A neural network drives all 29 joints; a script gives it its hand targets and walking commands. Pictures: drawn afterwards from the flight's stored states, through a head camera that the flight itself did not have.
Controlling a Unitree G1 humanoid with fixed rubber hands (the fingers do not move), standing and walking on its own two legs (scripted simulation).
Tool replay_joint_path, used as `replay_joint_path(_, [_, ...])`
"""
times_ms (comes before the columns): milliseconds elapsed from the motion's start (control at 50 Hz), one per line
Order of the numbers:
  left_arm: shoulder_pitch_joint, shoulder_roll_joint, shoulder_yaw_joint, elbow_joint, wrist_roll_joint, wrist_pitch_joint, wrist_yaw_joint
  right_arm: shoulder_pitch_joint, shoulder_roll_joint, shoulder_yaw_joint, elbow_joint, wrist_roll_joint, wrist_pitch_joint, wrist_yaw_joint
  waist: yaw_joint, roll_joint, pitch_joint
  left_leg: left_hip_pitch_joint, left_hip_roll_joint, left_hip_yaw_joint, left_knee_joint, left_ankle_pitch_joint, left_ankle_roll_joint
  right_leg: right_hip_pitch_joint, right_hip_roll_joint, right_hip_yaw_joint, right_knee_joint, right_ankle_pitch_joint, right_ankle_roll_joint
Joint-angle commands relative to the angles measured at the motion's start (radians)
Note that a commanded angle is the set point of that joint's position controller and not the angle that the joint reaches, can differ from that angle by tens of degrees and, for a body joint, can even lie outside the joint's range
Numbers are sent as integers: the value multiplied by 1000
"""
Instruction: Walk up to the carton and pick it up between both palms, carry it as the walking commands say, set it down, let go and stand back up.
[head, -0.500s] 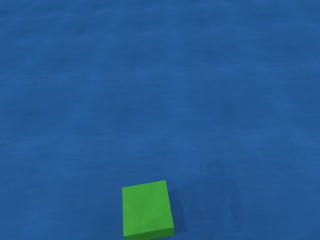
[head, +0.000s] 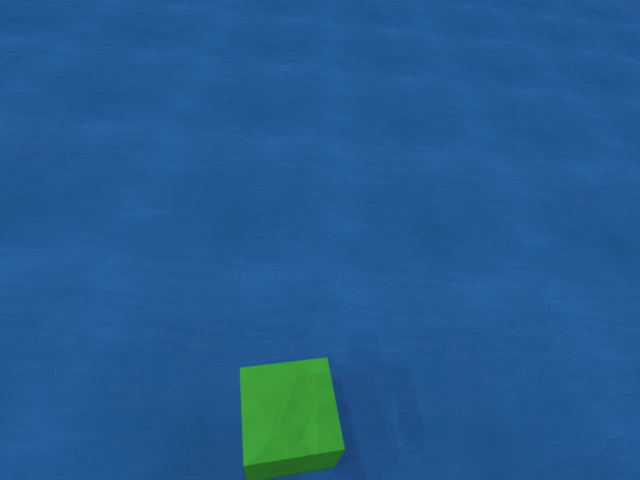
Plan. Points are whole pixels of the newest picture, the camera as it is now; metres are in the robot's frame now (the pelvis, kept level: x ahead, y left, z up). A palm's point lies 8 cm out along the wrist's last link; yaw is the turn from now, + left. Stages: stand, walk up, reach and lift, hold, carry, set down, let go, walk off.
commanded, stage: walk up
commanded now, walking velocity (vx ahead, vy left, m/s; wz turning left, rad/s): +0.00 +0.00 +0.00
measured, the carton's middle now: (287, 418) +0.41 +0.02 -0.68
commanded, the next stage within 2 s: stand in 1.40 s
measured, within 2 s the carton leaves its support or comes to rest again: neither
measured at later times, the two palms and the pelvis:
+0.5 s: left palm out of the picture +0.01 +0.20 -0.15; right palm out of the picture -0.03 -0.23 -0.15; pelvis -0.02 -0.01 +0.00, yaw +1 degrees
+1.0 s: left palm out of the picture -0.04 +0.27 -0.15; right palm out of the picture -0.01 -0.18 -0.13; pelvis -0.04 +0.05 +0.00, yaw +3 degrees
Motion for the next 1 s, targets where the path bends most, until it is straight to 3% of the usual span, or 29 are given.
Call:
replay_joint_path(0, [32, 30, 1, -18, -1, -2, 7, 62, -145, -34, -2, -2, -6, -12, -28, 239, -7, 54, 243, -208, -145, 212, 108, -27, -7, -2, -68, -26, -5])
replay_joint_path(60, [11, 19, -9, -13, -8, -9, 12, 81, -148, -38, 23, 1, 0, -17, -39, 222, -16, 76, 262, -246, -137, 219, 125, 3, 1, -7, -161, -36, -11])
replay_joint_path(120, [37, -3, -19, 10, -11, -29, 17, 80, -141, -39, 48, 12, 7, -16, -17, 179, -36, 39, 242, -232, -111, 230, 97, 129, -1, -33, -361, 119, -15])
replay_joint_path(160, [45, 15, -19, 18, -3, -51, 19, 93, -111, -28, 56, 24, 7, -11, -14, 131, -52, -39, 200, -214, -100, 147, 41, 253, -64, 1, -466, 215, -22])
replay_joint_path(200, [-14, 49, -20, 24, -8, -60, 12, 87, -71, -17, 65, 26, 9, -3, -35, -7, -6, -31, 76, -113, -69, 9, -8, 168, -139, 106, -499, 223, -53])
replay_joint_path(220, [-33, 72, -12, 9, -3, -67, 10, 102, -100, -30, 75, 25, 21, -5, -32, 5, 8, -25, 38, -74, -16, -2, -22, 143, -196, 156, -533, 228, -76])
replay_joint_path(240, [-34, 60, -17, 29, -9, -65, 14, 108, -71, -21, 81, 20, 21, -1, -42, -53, 8, 9, 52, -84, -17, 8, -22, 116, -172, 108, -535, 185, -78])
replay_joint_path(300, [-43, 8, -28, 39, -14, -63, 14, 130, -79, -20, 100, 15, 15, 1, -45, -14, 36, 41, 89, -126, -65, 37, -9, 84, -102, 46, -527, 137, -49])
replay_joint_path(340, [-34, 3, -28, 42, -14, -64, 14, 134, -81, -18, 110, 15, 13, -2, -41, 30, 43, 20, 99, -146, -86, 24, -6, 104, -90, 31, -511, 151, -42])
replay_joint_path(480, [-1, -3, -28, 52, -16, -69, 16, 142, -72, -19, 123, 13, 10, -9, -38, 70, 44, 13, 95, -155, -92, 25, -9, 118, -93, 36, -506, 167, -44])
replay_joint_path(500, [-2, 27, -23, 24, 1, -66, 22, 139, -86, -20, 123, 2, 9, -16, -30, 78, 62, -8, 117, -154, -72, 34, -27, 110, -127, 42, -480, 179, -29])
replay_joint_path(520, [-19, 164, 17, -13, -11, -62, 38, 113, -203, -69, 101, 20, 32, -11, -21, 157, 124, -140, 67, -125, 81, 260, -47, 135, -247, 106, -395, 585, -72])
replay_joint_path(540, [52, 169, 24, -9, -12, -62, 48, 113, -171, -73, 93, 21, 39, -10, -5, 67, 19, -142, 60, -85, 209, 200, -69, 187, -305, 121, -356, 832, -135])
replay_joint_path(560, [43, 168, 31, -20, -12, -60, 54, 116, -137, -68, 77, 16, 47, -7, 0, -63, -26, -189, 11, -55, 397, -125, -86, 189, -375, 163, -362, 985, -211])
replay_joint_path(580, [40, 142, 30, -27, -11, -58, 56, 106, -108, -61, 57, 9, 60, -10, 7, -118, -71, -222, 4, -79, 616, -341, -90, 163, -428, 203, -402, 1015, -270])
replay_joint_path(600, [-15, 84, 12, -21, -9, -47, 50, 122, -52, -36, 54, 3, 62, -11, -33, -126, -88, -138, 26, -102, 641, -336, -69, 77, -346, 130, -446, 702, -243])
replay_joint_path(620, [-49, 90, 17, -42, 3, -43, 40, 120, -71, -37, 47, -8, 71, -4, -30, -105, -62, -156, 18, -85, 610, -289, -57, 39, -312, 134, -519, 286, -210])
replay_joint_path(640, [-78, 109, 19, -49, 7, -39, 37, 88, -88, -41, 33, -6, 76, 2, -30, -109, 12, -185, 31, -95, 539, -268, -54, 13, -291, 134, -554, 106, -181])
replay_joint_path(660, [-90, 115, 17, -44, 5, -37, 34, 76, -88, -37, 34, -4, 74, 7, -32, -106, 42, -171, 31, -94, 441, -260, -53, 13, -267, 118, -558, 86, -155])
replay_joint_path(680, [-73, 105, 11, -18, 1, -36, 30, 78, -70, -23, 37, 0, 64, 8, -34, -117, 44, -122, 16, -73, 346, -263, -58, 23, -234, 87, -538, 152, -143])
replay_joint_path(700, [-54, 114, 15, -2, -4, -38, 26, 103, -72, -25, 45, 3, 55, 3, -38, -87, 41, -94, -5, -36, 242, -232, -62, 51, -234, 77, -489, 248, -147])
replay_joint_path(720, [-37, 115, 15, 12, -8, -39, 19, 140, -67, -25, 56, 7, 46, -4, -53, -61, 26, -38, -14, -8, 104, -125, -66, 68, -227, 56, -448, 337, -137])
replay_joint_path(740, [-11, 87, 7, 28, -12, -39, 14, 162, -68, -23, 65, 10, 29, -10, -68, -35, 8, 62, 15, -31, -51, 14, -67, 56, -183, 2, -390, 357, -94])
replay_joint_path(760, [26, 20, -9, 29, -12, -40, 7, 179, -113, -31, 65, 4, 10, -15, -52, 95, -21, 163, 130, -169, -130, 135, -62, -2, -114, -56, -289, 216, -40])
replay_joint_path(780, [67, -16, -15, 15, -18, -37, 13, 144, -193, -40, 40, 1, -2, -12, -22, 267, -25, 113, 313, -379, -151, 336, 21, -61, -31, -112, -217, -26, 16])
replay_joint_path(800, [20, 28, 0, 12, -19, -22, 15, 150, -203, -43, 51, 4, -2, -8, -44, 261, -16, 56, 346, -398, -165, 327, 95, -33, -42, -62, -133, -110, 19])
replay_joint_path(820, [-12, 33, 2, 1, -18, -15, 11, 133, -186, -38, 55, 1, -4, -11, -42, 239, 4, 40, 323, -367, -161, 319, 110, -45, -43, -27, -75, -102, 13])
replay_joint_path(880, [16, 15, 4, 15, -19, -13, 1, 79, -145, -26, 41, 3, -10, -22, -23, 220, -12, 49, 246, -237, -127, 353, 95, -44, -28, -6, -24, -25, -2])
replay_joint_path(980, [19, -8, -11, 3, -9, -16, 11, 94, -135, -31, 60, 2, -7, -23, -38, 209, -8, 68, 220, -223, -128, 267, 104, -4, -20, -23, -154, 10, -1])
